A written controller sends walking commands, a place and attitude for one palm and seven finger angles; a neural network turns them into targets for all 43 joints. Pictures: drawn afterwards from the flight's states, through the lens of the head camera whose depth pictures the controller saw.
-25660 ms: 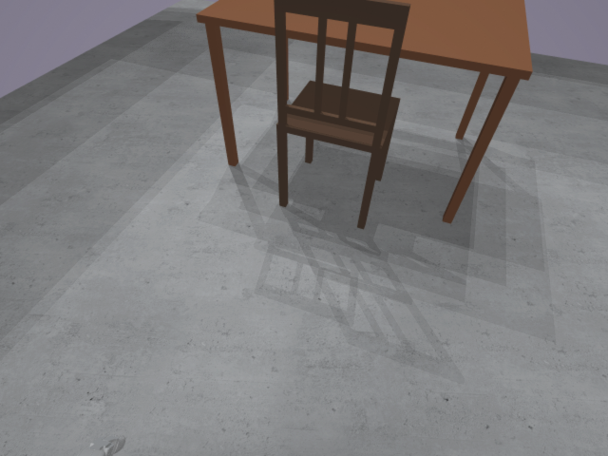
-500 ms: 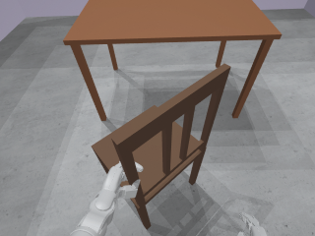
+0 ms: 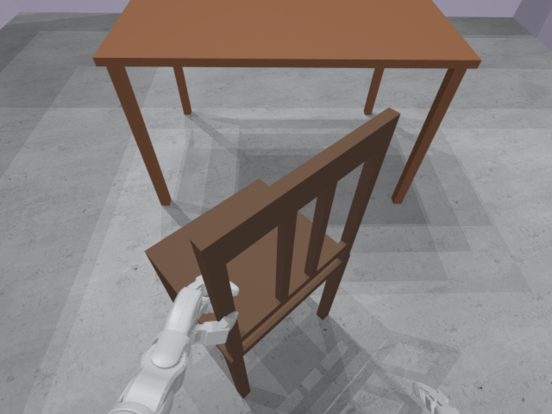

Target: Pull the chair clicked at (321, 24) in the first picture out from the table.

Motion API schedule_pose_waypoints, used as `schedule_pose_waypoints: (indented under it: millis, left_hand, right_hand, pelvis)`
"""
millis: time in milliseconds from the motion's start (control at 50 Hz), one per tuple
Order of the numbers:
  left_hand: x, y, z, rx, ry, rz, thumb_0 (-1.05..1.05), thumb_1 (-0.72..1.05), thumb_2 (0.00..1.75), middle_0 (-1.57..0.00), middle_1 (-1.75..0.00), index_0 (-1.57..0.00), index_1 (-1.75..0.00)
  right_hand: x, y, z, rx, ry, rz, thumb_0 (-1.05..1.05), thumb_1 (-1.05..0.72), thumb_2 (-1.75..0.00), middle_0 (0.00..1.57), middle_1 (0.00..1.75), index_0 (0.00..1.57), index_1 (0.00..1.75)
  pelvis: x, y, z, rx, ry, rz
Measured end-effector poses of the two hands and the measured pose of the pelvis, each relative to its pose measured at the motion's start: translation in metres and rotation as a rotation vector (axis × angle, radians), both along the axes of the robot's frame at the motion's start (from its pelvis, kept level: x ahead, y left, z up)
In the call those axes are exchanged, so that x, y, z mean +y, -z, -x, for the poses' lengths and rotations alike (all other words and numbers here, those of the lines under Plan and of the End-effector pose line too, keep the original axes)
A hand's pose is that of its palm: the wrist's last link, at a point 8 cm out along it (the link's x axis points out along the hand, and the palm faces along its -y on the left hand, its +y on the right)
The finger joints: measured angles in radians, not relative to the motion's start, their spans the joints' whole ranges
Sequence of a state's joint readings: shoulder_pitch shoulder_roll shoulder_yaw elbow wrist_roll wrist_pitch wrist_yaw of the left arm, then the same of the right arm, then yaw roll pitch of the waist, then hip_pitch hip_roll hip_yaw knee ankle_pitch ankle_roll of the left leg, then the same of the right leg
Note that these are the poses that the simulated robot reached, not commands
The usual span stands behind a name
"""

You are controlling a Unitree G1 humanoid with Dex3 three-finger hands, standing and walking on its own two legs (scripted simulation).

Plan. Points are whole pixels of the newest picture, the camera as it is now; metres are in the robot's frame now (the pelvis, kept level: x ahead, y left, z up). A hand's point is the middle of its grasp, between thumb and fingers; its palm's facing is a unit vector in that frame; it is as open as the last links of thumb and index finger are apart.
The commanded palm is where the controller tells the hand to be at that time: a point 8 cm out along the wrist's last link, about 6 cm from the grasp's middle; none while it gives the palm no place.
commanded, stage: open the thumb and straighten the fingers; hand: left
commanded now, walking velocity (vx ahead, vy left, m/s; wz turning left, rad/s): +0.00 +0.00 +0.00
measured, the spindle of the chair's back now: (284, 262) +0.39 -0.01 -0.08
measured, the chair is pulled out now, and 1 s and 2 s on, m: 0.54 0.54 0.54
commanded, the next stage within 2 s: draw the fingers out of the gap in 0.60 s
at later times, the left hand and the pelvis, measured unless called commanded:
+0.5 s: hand (211, 313) +0.28 +0.11 -0.05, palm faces -0.16 -0.97 -0.18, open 16.3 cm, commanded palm +0.26 +0.16 -0.03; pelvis +0.00 +0.00 -0.02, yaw +1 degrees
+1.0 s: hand (200, 360) +0.21 +0.12 -0.06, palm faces -0.15 -0.97 -0.16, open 17.5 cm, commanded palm +0.20 +0.17 -0.04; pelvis +0.01 +0.00 -0.03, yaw +2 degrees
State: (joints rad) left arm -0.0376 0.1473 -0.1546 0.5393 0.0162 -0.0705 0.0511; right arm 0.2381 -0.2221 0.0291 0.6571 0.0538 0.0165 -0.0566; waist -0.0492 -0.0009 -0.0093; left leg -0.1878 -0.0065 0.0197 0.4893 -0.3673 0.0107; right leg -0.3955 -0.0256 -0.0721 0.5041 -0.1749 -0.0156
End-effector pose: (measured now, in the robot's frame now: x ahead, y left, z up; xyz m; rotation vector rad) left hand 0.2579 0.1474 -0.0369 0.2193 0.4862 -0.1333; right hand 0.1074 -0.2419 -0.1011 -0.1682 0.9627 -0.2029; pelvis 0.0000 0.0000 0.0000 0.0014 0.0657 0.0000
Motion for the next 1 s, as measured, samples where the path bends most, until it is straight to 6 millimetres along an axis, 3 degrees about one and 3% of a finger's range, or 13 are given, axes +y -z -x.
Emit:
schedule_pose_waypoints:
  millis: [80, 180, 340, 520, 620, 800, 1000]
  left_hand:
    - [0.006, -0.004, -0.004, -0.012, -0.007, -0.002, 0.05, 0.30, 0.64, -0.29, -1.35, -0.48, -1.38]
    - [0.013, -0.006, -0.008, 0.000, -0.007, -0.013, 0.02, -0.07, 0.44, -0.36, -1.32, -0.46, -1.34]
    - [0.012, -0.002, -0.009, 0.034, -0.008, 0.007, 0.00, -0.43, 0.26, -0.32, -0.98, -0.34, -0.99]
    - [0.018, -0.004, -0.014, 0.009, -0.028, -0.010, -0.01, -0.52, 0.21, -0.14, -0.40, -0.14, -0.40]
    - [0.019, -0.004, -0.007, 0.020, -0.026, -0.004, -0.01, -0.53, 0.20, -0.06, -0.17, -0.06, -0.17]
    - [0.022, -0.001, 0.011, 0.022, -0.037, 0.000, -0.01, -0.54, 0.20, -0.01, -0.03, -0.01, -0.03]
    - [0.024, 0.000, 0.056, 0.045, -0.034, 0.005, -0.01, -0.54, 0.20, 0.00, 0.00, 0.00, 0.00]
  right_hand:
    - [-0.007, -0.001, -0.003, -0.033, -0.015, 0.009, 0.01, -0.91, -0.90, 0.20, 0.30, 0.21, 0.30]
    - [-0.009, 0.003, -0.010, -0.069, -0.027, 0.005, 0.01, -0.91, -0.90, 0.20, 0.30, 0.20, 0.30]
    - [0.001, 0.011, -0.026, -0.108, -0.062, -0.020, 0.01, -0.91, -0.90, 0.20, 0.30, 0.20, 0.30]
    - [0.004, 0.014, -0.039, -0.131, -0.087, -0.026, 0.01, -0.91, -0.90, 0.20, 0.30, 0.21, 0.30]
    - [0.001, 0.013, -0.044, -0.146, -0.093, -0.019, 0.01, -0.91, -0.90, 0.20, 0.30, 0.21, 0.30]
    - [-0.004, 0.008, -0.053, -0.183, -0.105, 0.011, 0.01, -0.91, -0.90, 0.20, 0.30, 0.21, 0.30]
    - [0.003, 0.001, -0.060, -0.259, -0.124, 0.005, 0.01, -0.91, -0.90, 0.20, 0.30, 0.21, 0.30]
  pelvis:
    - [0.001, 0.004, 0.003, 0.030, -0.003, 0.002]
    - [0.003, 0.008, 0.004, 0.054, -0.003, -0.001]
    - [0.002, 0.015, 0.001, 0.080, -0.013, -0.003]
    - [-0.002, 0.020, -0.005, 0.096, -0.021, -0.002]
    - [-0.002, 0.021, -0.009, 0.102, -0.027, 0.002]
    - [-0.004, 0.025, -0.010, 0.103, -0.032, 0.003]
    - [-0.002, 0.028, -0.006, 0.093, -0.041, 0.008]
